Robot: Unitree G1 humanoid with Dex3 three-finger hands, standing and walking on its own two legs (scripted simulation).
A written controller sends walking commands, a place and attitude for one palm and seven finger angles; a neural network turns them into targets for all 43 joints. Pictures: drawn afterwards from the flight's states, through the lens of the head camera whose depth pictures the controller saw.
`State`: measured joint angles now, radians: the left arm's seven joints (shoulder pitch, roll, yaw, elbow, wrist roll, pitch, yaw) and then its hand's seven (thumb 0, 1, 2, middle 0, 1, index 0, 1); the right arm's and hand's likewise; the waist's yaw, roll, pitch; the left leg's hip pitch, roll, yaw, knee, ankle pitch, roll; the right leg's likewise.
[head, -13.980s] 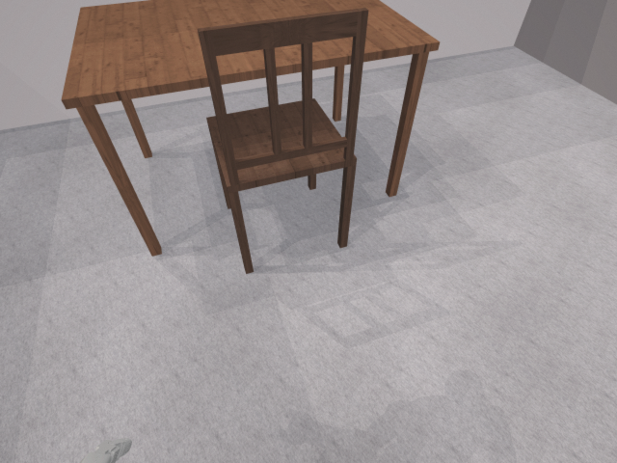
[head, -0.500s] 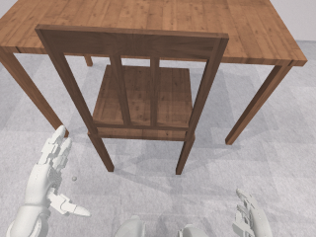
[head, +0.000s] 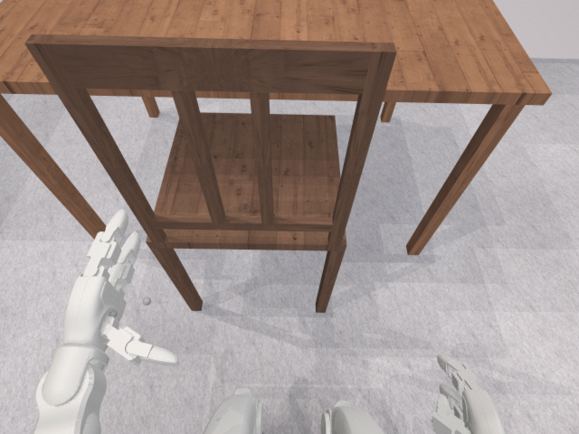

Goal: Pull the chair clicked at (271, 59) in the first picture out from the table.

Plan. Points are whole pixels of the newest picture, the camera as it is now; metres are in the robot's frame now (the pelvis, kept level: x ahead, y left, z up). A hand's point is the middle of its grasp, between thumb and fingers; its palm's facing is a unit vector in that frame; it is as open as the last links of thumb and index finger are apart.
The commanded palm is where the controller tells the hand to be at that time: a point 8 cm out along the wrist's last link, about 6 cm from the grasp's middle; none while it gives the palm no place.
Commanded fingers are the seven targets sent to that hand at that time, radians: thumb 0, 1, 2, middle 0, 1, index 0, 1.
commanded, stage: aim the fingers beside a spindle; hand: left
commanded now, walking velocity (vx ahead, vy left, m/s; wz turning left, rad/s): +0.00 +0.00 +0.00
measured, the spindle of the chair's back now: (204, 167) +0.51 +0.16 +0.02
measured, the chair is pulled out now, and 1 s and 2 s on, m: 0.00 0.00 0.00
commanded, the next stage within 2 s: none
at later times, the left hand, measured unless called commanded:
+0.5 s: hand (186, 277) +0.32 +0.15 +0.01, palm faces -0.01 -1.00 -0.03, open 16.9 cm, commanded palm +0.30 +0.21 +0.01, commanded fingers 0.00 -0.50 0.30 -0.06 -0.08 -0.06 -0.08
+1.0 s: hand (208, 258) +0.36 +0.13 +0.00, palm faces -0.03 -1.00 -0.03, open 17.0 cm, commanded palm +0.34 +0.19 -0.01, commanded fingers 0.00 -0.50 0.30 -0.06 -0.08 -0.06 -0.08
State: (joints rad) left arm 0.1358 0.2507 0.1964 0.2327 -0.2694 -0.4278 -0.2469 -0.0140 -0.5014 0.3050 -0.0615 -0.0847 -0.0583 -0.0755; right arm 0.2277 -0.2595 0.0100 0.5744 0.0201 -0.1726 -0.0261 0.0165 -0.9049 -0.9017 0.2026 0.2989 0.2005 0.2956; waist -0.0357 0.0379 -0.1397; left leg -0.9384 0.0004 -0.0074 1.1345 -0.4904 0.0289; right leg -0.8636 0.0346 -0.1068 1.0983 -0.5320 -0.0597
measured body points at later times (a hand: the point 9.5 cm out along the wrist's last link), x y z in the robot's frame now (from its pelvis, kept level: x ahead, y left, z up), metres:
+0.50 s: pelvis +0.00 +0.01 -0.01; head +0.09 +0.00 +0.43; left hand +0.32 +0.21 +0.02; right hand +0.15 -0.24 -0.12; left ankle +0.03 +0.10 -0.65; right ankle +0.00 -0.09 -0.65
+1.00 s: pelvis -0.01 +0.01 -0.03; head +0.10 +0.01 +0.41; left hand +0.35 +0.19 +0.00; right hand +0.12 -0.24 -0.14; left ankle +0.03 +0.10 -0.65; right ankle +0.00 -0.09 -0.65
